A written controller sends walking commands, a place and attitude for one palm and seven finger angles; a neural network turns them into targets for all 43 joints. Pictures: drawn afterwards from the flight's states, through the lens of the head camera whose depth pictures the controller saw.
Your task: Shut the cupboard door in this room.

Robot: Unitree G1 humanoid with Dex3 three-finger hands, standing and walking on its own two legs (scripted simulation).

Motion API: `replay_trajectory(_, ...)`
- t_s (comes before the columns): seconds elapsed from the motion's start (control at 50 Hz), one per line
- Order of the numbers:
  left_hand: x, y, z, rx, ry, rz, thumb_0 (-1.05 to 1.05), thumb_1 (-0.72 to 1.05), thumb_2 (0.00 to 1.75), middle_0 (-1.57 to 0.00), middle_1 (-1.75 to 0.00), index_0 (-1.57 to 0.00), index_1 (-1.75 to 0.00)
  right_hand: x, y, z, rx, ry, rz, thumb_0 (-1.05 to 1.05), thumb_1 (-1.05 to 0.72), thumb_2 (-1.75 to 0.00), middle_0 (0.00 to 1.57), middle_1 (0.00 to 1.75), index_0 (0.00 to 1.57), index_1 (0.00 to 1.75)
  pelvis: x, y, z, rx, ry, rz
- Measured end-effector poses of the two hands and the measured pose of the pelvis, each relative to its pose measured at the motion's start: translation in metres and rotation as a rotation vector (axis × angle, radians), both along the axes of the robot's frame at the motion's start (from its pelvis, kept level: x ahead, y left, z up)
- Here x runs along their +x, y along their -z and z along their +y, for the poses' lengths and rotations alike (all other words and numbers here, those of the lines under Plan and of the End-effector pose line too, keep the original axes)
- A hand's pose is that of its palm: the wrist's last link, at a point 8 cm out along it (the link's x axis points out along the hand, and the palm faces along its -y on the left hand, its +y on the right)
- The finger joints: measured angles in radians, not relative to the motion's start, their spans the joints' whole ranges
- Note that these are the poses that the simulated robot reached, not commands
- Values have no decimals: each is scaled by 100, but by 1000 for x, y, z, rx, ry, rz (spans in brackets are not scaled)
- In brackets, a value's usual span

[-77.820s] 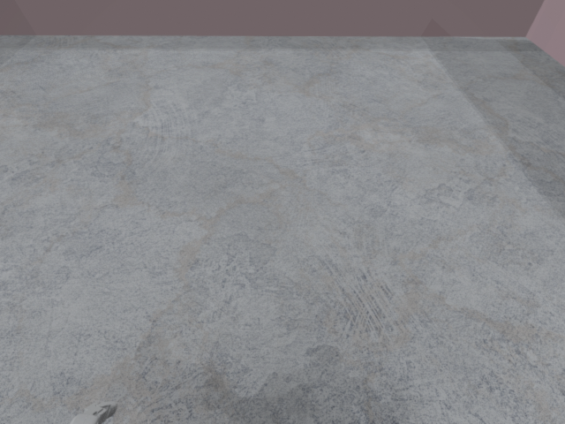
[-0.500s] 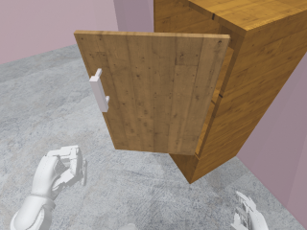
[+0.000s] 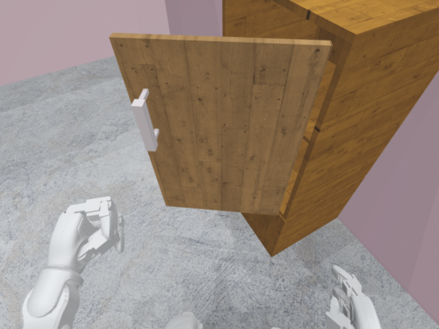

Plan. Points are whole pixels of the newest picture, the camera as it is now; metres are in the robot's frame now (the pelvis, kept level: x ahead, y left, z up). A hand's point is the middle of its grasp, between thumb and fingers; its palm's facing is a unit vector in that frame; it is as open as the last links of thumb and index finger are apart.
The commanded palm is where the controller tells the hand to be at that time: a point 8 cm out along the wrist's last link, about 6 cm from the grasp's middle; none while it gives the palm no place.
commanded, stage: bring the fist close to the handle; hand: left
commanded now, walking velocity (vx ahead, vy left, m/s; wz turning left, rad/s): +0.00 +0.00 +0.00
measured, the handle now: (148, 120) +0.51 +0.20 +0.08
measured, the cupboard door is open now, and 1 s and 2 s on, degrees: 55 55 47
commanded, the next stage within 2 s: push the door shut along its arc in 1.24 s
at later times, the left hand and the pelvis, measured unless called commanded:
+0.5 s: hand (142, 187) +0.34 +0.17 +0.08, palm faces -0.06 -1.00 -0.03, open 3.1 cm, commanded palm +0.32 +0.23 +0.09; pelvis +0.01 +0.01 +0.01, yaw -1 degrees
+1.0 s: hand (159, 153) +0.41 +0.16 +0.09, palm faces -0.02 -1.00 -0.02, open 3.1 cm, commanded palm +0.38 +0.21 +0.09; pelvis +0.01 +0.00 +0.01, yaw -2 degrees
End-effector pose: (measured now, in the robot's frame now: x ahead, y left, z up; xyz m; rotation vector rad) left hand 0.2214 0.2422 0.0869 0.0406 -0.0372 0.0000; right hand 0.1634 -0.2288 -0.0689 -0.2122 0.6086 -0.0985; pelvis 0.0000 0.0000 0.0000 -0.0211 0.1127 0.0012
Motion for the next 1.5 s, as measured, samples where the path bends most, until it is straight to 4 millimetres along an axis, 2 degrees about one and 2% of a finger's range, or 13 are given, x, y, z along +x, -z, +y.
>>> replay_trajectory(0.04,11,-6,3,-4,-14,-51,2,90,90,-130,-150,-130,-150,-1,2,1,-2,-6,10,1,-90,-90,20,30,20,30,-1,1,0,-2,-3,3)
replay_trajectory(0.1,26,-8,-3,-11,24,-53,2,90,90,-130,-150,-130,-150,-4,4,2,1,-2,23,1,-90,-90,20,30,20,30,-1,1,2,-5,-5,7)
replay_trajectory(0.18,44,6,-15,-15,99,53,1,91,91,-130,-150,-130,-150,-11,4,0,2,22,43,1,-90,-90,20,30,20,30,1,-3,5,0,3,13)
replay_trajectory(0.24,56,13,-15,-23,83,94,1,90,90,-130,-150,-130,-150,-17,3,-3,-6,44,65,1,-90,-90,20,30,20,30,2,-4,6,6,13,14)
replay_trajectory(0.34,74,-4,-4,-27,-3,-9,2,90,90,-130,-149,-130,-150,-23,5,-7,-16,55,103,1,-90,-90,20,30,20,30,6,-6,6,8,19,20)
replay_trajectory(0.4,82,-12,-5,-9,6,-49,2,91,90,-130,-150,-130,-150,-24,7,-8,-13,53,123,1,-90,-90,20,30,20,30,9,-6,7,7,18,24)
replay_trajectory(0.58,111,15,-18,-31,41,93,2,90,90,-130,-150,-130,-150,-28,12,-13,-18,76,179,1,-90,-90,20,30,20,30,9,-7,6,12,20,35)
replay_trajectory(0.74,144,-16,-17,-4,18,-49,2,90,90,-130,-150,-130,-150,-35,18,-18,-13,93,220,1,-90,-90,20,30,20,30,12,-6,2,11,25,50)
replay_trajectory(0.9,163,11,-24,-33,31,115,1,91,90,-130,-150,-130,-150,-54,23,-26,-18,125,294,1,-90,-90,20,30,20,30,10,-7,1,14,24,61)
replay_trajectory(1.06,172,-8,-33,-10,27,-28,2,91,90,-130,-150,-130,-150,-73,29,-32,-12,162,344,1,-90,-90,20,30,20,30,11,-5,-1,19,41,72)
replay_trajectory(1.18,164,4,-20,-18,6,77,1,90,90,-130,-149,-130,-150,-80,26,-32,4,184,355,1,-90,-90,20,30,20,30,11,-9,-2,22,47,61)
replay_trajectory(1.32,150,-5,-18,-22,6,-17,2,91,90,-130,-150,-130,-150,-72,24,-32,-17,156,336,1,-90,-90,20,30,20,30,7,-8,0,14,35,52)
replay_trajectory(1.5,164,3,-31,-8,74,46,2,90,90,-130,-150,-130,-150,-61,23,-26,-23,144,294,1,-90,-90,20,30,20,30,-1,-5,4,10,26,53)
